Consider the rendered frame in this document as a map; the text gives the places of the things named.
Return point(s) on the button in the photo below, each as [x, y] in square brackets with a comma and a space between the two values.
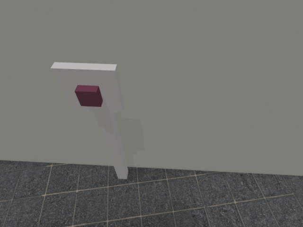
[89, 95]

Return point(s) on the panel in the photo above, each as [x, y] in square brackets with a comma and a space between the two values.
[69, 75]

